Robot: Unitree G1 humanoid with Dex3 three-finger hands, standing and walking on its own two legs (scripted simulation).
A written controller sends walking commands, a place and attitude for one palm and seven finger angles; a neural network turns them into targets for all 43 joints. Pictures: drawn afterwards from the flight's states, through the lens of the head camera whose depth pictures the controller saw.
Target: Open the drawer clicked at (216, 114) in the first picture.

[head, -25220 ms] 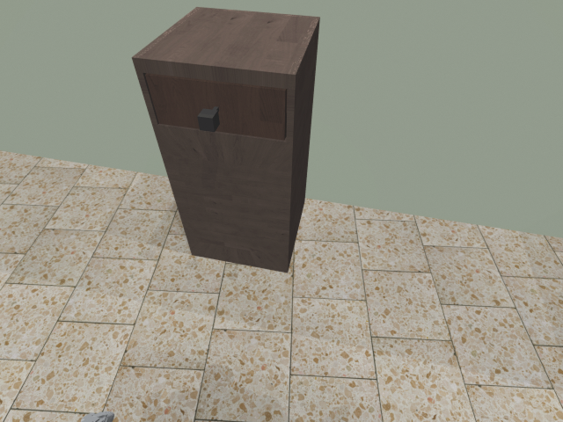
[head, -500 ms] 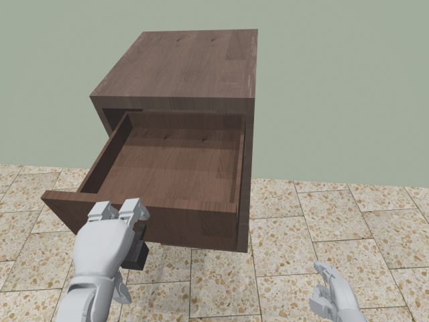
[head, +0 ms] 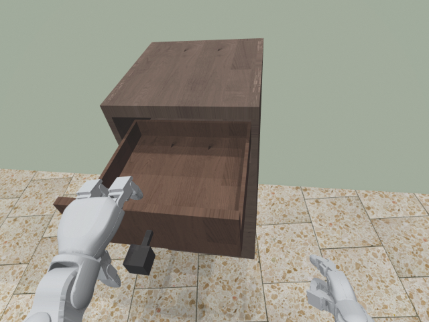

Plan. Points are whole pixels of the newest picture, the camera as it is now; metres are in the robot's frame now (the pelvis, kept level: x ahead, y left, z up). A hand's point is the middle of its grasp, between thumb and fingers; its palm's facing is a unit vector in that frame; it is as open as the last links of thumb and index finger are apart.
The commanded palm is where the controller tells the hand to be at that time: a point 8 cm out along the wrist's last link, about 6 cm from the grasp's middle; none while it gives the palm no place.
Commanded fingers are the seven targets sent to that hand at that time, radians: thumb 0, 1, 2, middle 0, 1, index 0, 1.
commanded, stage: lift the hand off the handle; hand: left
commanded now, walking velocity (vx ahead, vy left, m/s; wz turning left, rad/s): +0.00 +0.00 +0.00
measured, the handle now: (143, 249) +0.25 +0.20 -0.01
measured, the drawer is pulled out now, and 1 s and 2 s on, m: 0.30 0.30 0.30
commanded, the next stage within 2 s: draw the hand back to the body in 0.36 s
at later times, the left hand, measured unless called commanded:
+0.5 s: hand (103, 224) +0.22 +0.21 +0.14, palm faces +0.10 -0.14 -0.98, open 13.9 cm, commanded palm +0.18 +0.21 +0.20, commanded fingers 0.00 -0.50 0.30 -0.30 -1.20 -0.30 -1.20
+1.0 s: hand (85, 239) +0.19 +0.23 +0.13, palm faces +0.07 -0.10 -0.99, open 13.9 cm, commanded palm +0.16 +0.24 +0.19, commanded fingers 0.00 -0.50 0.30 -0.30 -1.20 -0.30 -1.20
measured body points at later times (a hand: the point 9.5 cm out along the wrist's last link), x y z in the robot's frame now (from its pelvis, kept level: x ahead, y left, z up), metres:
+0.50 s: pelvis -0.02 +0.00 +0.01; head -0.03 -0.05 +0.45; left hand +0.21 +0.21 +0.19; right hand +0.22 -0.19 -0.08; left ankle -0.02 +0.13 -0.73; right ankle +0.00 -0.10 -0.73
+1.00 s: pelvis -0.01 +0.00 +0.00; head -0.01 -0.05 +0.45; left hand +0.18 +0.23 +0.18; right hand +0.22 -0.20 -0.09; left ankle -0.02 +0.13 -0.73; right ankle +0.00 -0.10 -0.73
